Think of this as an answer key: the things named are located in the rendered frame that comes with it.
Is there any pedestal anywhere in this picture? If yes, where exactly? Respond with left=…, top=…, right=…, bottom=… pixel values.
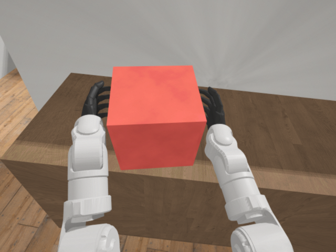
left=0, top=73, right=336, bottom=252

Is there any left robot hand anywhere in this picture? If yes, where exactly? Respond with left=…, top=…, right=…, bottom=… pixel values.
left=81, top=80, right=111, bottom=118

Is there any robot right upper arm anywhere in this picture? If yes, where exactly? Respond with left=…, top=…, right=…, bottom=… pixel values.
left=230, top=221, right=293, bottom=252

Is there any right robot hand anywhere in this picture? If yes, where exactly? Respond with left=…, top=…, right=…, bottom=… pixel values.
left=199, top=87, right=226, bottom=130

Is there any right robot forearm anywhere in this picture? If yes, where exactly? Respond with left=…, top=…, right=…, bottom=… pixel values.
left=205, top=124, right=294, bottom=252

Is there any robot left upper arm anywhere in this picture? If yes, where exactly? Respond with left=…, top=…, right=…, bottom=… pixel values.
left=58, top=224, right=120, bottom=252

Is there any left robot forearm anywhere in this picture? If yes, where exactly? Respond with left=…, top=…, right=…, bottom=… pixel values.
left=57, top=114, right=112, bottom=252

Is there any carton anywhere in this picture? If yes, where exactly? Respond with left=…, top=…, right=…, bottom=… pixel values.
left=107, top=66, right=207, bottom=170

